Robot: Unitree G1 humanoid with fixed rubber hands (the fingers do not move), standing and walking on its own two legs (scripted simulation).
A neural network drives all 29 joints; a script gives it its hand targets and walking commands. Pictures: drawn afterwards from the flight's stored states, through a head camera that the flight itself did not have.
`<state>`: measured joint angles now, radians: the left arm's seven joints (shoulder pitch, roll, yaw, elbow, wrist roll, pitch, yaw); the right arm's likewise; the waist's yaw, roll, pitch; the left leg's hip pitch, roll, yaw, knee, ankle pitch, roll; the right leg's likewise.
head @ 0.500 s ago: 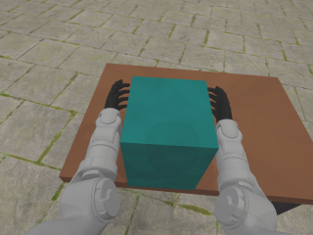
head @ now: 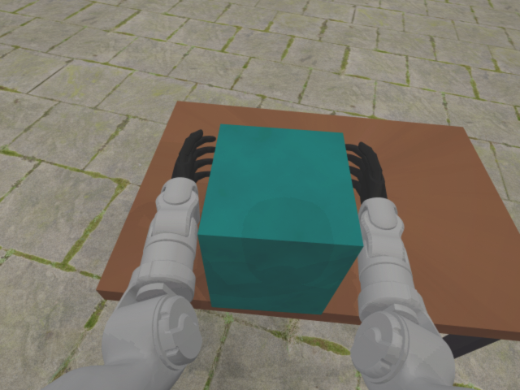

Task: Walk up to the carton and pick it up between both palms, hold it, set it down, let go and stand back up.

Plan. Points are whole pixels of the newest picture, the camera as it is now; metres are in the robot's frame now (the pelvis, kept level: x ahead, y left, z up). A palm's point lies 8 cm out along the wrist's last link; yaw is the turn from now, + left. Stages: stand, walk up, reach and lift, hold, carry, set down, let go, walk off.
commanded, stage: set down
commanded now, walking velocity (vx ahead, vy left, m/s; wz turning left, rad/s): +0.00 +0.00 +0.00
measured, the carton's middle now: (273, 224) +0.38 -0.02 +0.02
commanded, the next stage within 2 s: none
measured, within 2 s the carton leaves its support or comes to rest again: neither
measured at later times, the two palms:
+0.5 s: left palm (186, 178) +0.42 +0.13 +0.09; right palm (370, 194) +0.40 -0.17 +0.09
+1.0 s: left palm (167, 177) +0.43 +0.16 +0.08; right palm (396, 181) +0.42 -0.22 +0.09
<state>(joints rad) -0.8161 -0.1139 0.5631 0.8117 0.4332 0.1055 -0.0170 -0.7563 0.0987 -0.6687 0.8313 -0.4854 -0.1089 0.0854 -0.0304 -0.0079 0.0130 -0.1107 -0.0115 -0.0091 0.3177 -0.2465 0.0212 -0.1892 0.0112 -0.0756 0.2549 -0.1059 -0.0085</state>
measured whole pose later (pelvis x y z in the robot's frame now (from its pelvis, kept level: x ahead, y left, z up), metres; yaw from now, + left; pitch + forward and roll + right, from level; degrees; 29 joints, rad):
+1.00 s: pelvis -0.02 -0.01 -0.02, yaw -1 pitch +17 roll -1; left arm -1.06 0.22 -0.04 1.45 -0.20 -0.24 0.12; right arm -1.06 -0.29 0.01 1.46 0.30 -0.21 -0.04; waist 0.00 0.00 -0.22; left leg -0.55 0.01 0.00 0.54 -0.29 0.00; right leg -0.61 0.02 -0.08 0.42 -0.11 -0.04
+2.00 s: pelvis -0.03 -0.03 +0.00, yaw +0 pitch +6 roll +0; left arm -1.13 0.38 0.02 1.10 -0.21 0.26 0.02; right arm -1.14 -0.31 0.07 1.10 0.41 0.27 -0.14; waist -0.05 -0.02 -0.09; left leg -0.24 0.02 -0.01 0.34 -0.20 -0.02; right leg -0.32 0.04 -0.08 0.28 -0.06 -0.06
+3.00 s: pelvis -0.02 -0.01 +0.00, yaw -2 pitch -3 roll -1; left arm -0.07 0.17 0.07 0.15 -0.11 0.23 0.05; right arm -0.07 -0.20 -0.05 0.24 0.23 0.09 -0.04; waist 0.01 -0.01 0.03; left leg -0.03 0.01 0.03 0.33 -0.25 0.01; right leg -0.14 0.03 -0.04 0.30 -0.11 -0.04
